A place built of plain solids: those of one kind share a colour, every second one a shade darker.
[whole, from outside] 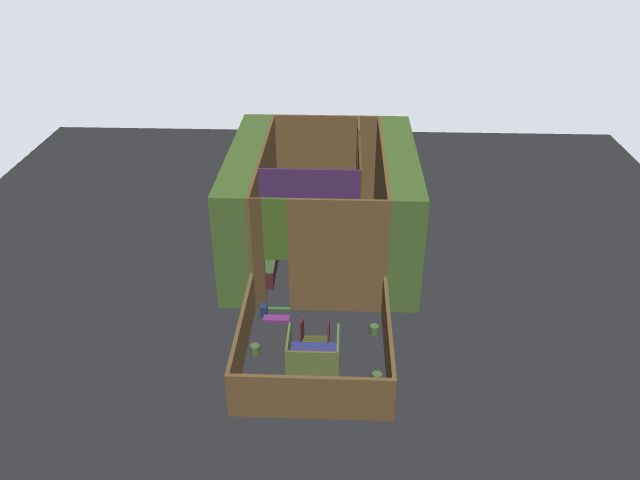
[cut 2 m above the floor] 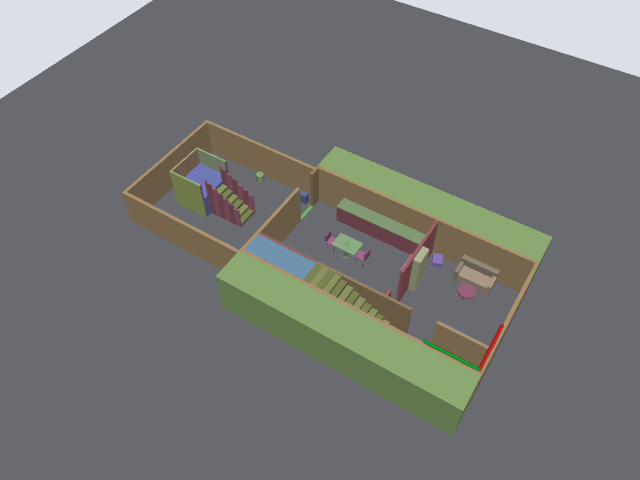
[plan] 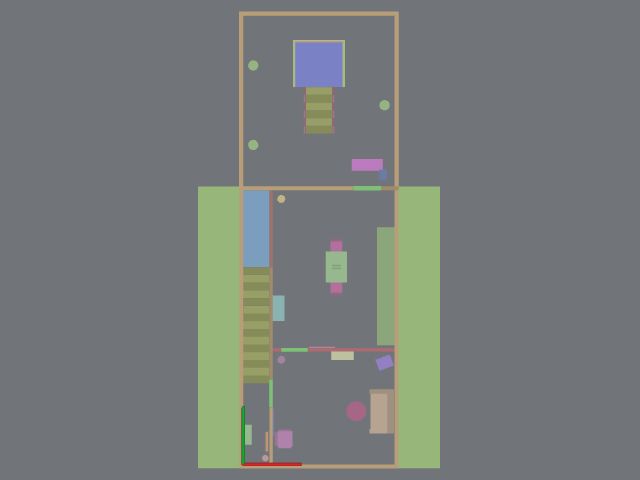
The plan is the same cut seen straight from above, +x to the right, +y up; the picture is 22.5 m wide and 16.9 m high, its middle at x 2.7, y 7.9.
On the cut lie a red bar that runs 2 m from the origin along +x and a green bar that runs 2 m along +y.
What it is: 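A terraced town house, two up and two down, 5.3 m between the party walls, 9.6 m deep; a hall 0.92 m wide; a stair of 16 risers of 164 mm on goings of 273 mm, 0.92 m wide, straight between the party wall and the hall's partition, arriving straight on the upper floor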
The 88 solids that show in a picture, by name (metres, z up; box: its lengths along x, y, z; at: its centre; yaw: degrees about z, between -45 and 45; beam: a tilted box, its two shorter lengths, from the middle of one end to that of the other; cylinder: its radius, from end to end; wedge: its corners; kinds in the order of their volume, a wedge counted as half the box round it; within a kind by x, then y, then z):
{
 "neighbour_1": {"box": [1.46, 9.93, 5.27], "at": [-0.87, 4.82, 2.59]},
 "neighbour_2": {"box": [1.46, 9.93, 5.27], "at": [6.19, 4.82, 2.59]},
 "wall_1": {"box": [0.15, 9.95, 5.27], "at": [-0.07, 4.82, 2.59]},
 "wall_2": {"box": [0.15, 6.3, 1.85], "at": [-0.07, 12.8, 0.88]},
 "wall_3": {"box": [0.12, 2.0, 5.27], "at": [0.98, 1.0, 2.59]},
 "wall_4": {"box": [0.12, 3.96, 5.27], "at": [0.98, 4.96, 2.59]},
 "wall_5": {"box": [4.02, 0.15, 5.27], "at": [1.86, 9.72, 2.59]},
 "wall_6": {"box": [5.62, 0.15, 5.27], "at": [2.66, -0.07, 2.59]},
 "wall_7": {"box": [5.62, 0.15, 1.85], "at": [2.66, 15.87, 0.88]},
 "wall_8": {"box": [0.62, 0.15, 5.27], "at": [5.16, 9.72, 2.59]},
 "wall_9": {"box": [0.15, 9.95, 5.27], "at": [5.4, 4.82, 2.59]},
 "wall_10": {"box": [0.15, 6.3, 1.85], "at": [5.4, 12.8, 0.88]},
 "under_landing_1": {"box": [0.92, 2.7, 2.57], "at": [0.46, 8.3, 1.24]},
 "tread_1": {"box": [0.92, 0.27, 0.21], "at": [0.46, 2.99, 0.06]},
 "tread_2": {"box": [0.92, 0.27, 0.38], "at": [0.46, 3.26, 0.14]},
 "tread_3": {"box": [0.92, 0.27, 0.54], "at": [0.46, 3.54, 0.22]},
 "tread_4": {"box": [0.92, 0.27, 0.71], "at": [0.46, 3.81, 0.3]},
 "tread_5": {"box": [0.92, 0.27, 0.87], "at": [0.46, 4.08, 0.39]},
 "tread_6": {"box": [0.92, 0.27, 1.03], "at": [0.46, 4.36, 0.47]},
 "tread_7": {"box": [0.92, 0.27, 1.2], "at": [0.46, 4.63, 0.55]},
 "tread_8": {"box": [0.92, 0.27, 1.36], "at": [0.46, 4.9, 0.63]},
 "tread_9": {"box": [0.92, 0.27, 1.53], "at": [0.46, 5.17, 0.71]},
 "tread_10": {"box": [0.92, 0.27, 1.69], "at": [0.46, 5.45, 0.8]},
 "tread_11": {"box": [0.92, 0.27, 1.85], "at": [0.46, 5.72, 0.88]},
 "tread_12": {"box": [0.92, 0.27, 2.02], "at": [0.46, 5.99, 0.96]},
 "tread_13": {"box": [0.92, 0.27, 2.18], "at": [0.46, 6.26, 1.04]},
 "tread_14": {"box": [0.92, 0.27, 2.35], "at": [0.46, 6.54, 1.12]},
 "tread_15": {"box": [0.92, 0.27, 2.51], "at": [0.46, 6.81, 1.21]},
 "tread_16": {"box": [0.92, 0.27, 0.21], "at": [2.66, 11.78, 0.06]},
 "tread_17": {"box": [0.92, 0.27, 0.38], "at": [2.66, 12.05, 0.14]},
 "tread_18": {"box": [0.92, 0.27, 0.54], "at": [2.66, 12.33, 0.22]},
 "tread_19": {"box": [0.92, 0.27, 0.71], "at": [2.66, 12.6, 0.3]},
 "tread_20": {"box": [0.92, 0.27, 0.87], "at": [2.66, 12.87, 0.39]},
 "tread_21": {"box": [0.92, 0.27, 1.03], "at": [2.66, 13.15, 0.47]},
 "plat_1": {"box": [1.72, 1.6, 1.2], "at": [2.66, 14.08, 0.55]},
 "kitchen_run_units_1": {"box": [0.6, 4.15, 0.91], "at": [5.02, 6.27, 0.41]},
 "bedroom_front_wall_1": {"box": [4.35, 0.12, 2.7], "at": [3.15, 6.89, 3.87]},
 "kitchen_wall_1": {"box": [3.05, 0.12, 2.57], "at": [3.8, 4.03, 1.24]},
 "partition_low_beyond_1": {"box": [0.12, 2.7, 2.57], "at": [0.98, 8.3, 1.24]},
 "sofa_1": {"box": [0.65, 1.24, 0.37], "at": [4.8, 1.87, 0.24]},
 "sofa_2": {"box": [0.86, 0.16, 0.65], "at": [4.87, 1.17, 0.28]},
 "sofa_3": {"box": [0.86, 0.16, 0.65], "at": [4.87, 2.57, 0.28]},
 "sofa_4": {"box": [0.24, 1.56, 0.83], "at": [5.18, 1.87, 0.36]},
 "shelf_1": {"box": [0.8, 0.3, 1.95], "at": [3.49, 3.82, 0.93]},
 "back_wall_over_door_1": {"box": [0.99, 0.15, 2.74], "at": [4.36, 9.72, 3.85]},
 "guard_ground_1": {"box": [0.06, 1.6, 2.1], "at": [1.77, 14.08, 1.0]},
 "guard_ground_2": {"box": [0.06, 1.6, 2.1], "at": [3.55, 14.08, 1.0]},
 "dresser_1": {"box": [0.42, 0.9, 0.92], "at": [1.25, 5.5, 0.41]},
 "piece_1": {"box": [0.06, 0.27, 1.11], "at": [2.15, 11.78, 0.51]},
 "piece_2": {"box": [0.06, 0.27, 1.28], "at": [2.15, 12.05, 0.59]},
 "piece_3": {"box": [0.06, 0.27, 1.44], "at": [2.15, 12.33, 0.67]},
 "piece_4": {"box": [0.06, 0.27, 1.61], "at": [2.15, 12.6, 0.75]},
 "piece_5": {"box": [0.06, 0.27, 1.77], "at": [2.15, 12.87, 0.84]},
 "piece_6": {"box": [0.06, 0.27, 1.93], "at": [2.15, 13.15, 0.92]},
 "piece_7": {"box": [0.06, 0.05, 2.1], "at": [2.15, 13.31, 1.0]},
 "piece_8": {"box": [0.06, 0.27, 1.11], "at": [3.17, 11.78, 0.51]},
 "piece_9": {"box": [0.06, 0.27, 1.28], "at": [3.17, 12.05, 0.59]},
 "piece_10": {"box": [0.06, 0.27, 1.44], "at": [3.17, 12.33, 0.67]},
 "piece_11": {"box": [0.06, 0.27, 1.61], "at": [3.17, 12.6, 0.75]},
 "piece_12": {"box": [0.06, 0.27, 1.77], "at": [3.17, 12.87, 0.84]},
 "piece_13": {"box": [0.06, 0.27, 1.93], "at": [3.17, 13.15, 0.92]},
 "piece_14": {"box": [0.06, 0.05, 2.1], "at": [3.17, 13.31, 1.0]},
 "guard_far_ground_1": {"box": [1.84, 0.06, 2.1], "at": [2.66, 14.91, 1.0]},
 "guard_whole_1": {"box": [0.06, 1.6, 0.9], "at": [1.8, 14.08, 1.6]},
 "guard_whole_2": {"box": [0.06, 1.6, 0.9], "at": [3.52, 14.08, 1.6]},
 "plant_pot_1": {"cylinder": 0.18, "from": [0.35, 11.25, 0.0], "to": [0.35, 11.25, 0.38]},
 "plant_pot_2": {"cylinder": 0.18, "from": [0.35, 14.05, 0.0], "to": [0.35, 14.05, 0.38]},
 "plant_pot_3": {"cylinder": 0.18, "from": [4.97, 12.65, 0.0], "to": [4.97, 12.65, 0.38]},
 "shoe_rack_1": {"box": [0.3, 0.7, 0.5], "at": [0.15, 1.04, 0.2]},
 "kitchen_run_worktop_1": {"box": [0.62, 4.15, 0.04], "at": [5.01, 6.27, 0.88]},
 "door_leaf_kitchen_1": {"box": [0.92, 0.05, 2.07], "at": [2.77, 4.12, 0.98]},
 "guard_far_whole_1": {"box": [1.72, 0.06, 0.9], "at": [2.66, 14.88, 1.6]},
 "yard_step_1": {"box": [1.09, 0.41, 0.2], "at": [4.36, 10.55, 0.05]},
 "box_cardboard_1": {"box": [0.55, 0.42, 0.28], "at": [4.97, 3.58, 0.09], "yaw": 20.7},
 "meeting_table_1": {"box": [0.75, 1.1, 0.07], "at": [3.28, 6.95, 0.7]},
 "bin_recycle_1": {"box": [0.28, 0.38, 0.55], "at": [4.92, 10.2, 0.23]},
 "radiator_1": {"box": [0.1, 0.7, 0.6], "at": [0.83, 0.8, 0.42]},
 "side_chair_1": {"box": [0.38, 0.08, 0.38], "at": [3.28, 6.01, 0.65]},
 "side_chair_2": {"box": [0.42, 0.42, 0.04], "at": [3.28, 6.25, 0.43]},
 "side_chair_3": {"box": [0.42, 0.42, 0.04], "at": [3.28, 7.65, 0.43]},
 "side_chair_4": {"box": [0.38, 0.08, 0.38], "at": [3.28, 7.89, 0.65]},
 "armchair_shell_1": {"box": [0.54, 0.55, 0.1], "at": [1.47, 0.9, 0.4]},
 "threshold_1": {"box": [0.13, 0.98, 0.07], "at": [0.98, 2.49, -0.01]},
 "threshold_2": {"box": [0.94, 0.13, 0.07], "at": [1.8, 4.03, -0.01]},
 "threshold_3": {"box": [0.97, 0.16, 0.08], "at": [4.36, 9.72, -0.01]},
 "coffee_table_1": {"cylinder": 0.35, "from": [3.97, 1.87, 0.33], "to": [3.97, 1.87, 0.4]},
 "bin_waste_1": {"cylinder": 0.14, "from": [1.34, 9.35, 0.0], "to": [1.34, 9.35, 0.31]},
 "floor_lamp_1": {"cylinder": 0.14, "from": [1.34, 3.68, 0.0], "to": [1.34, 3.68, 0.03]}
}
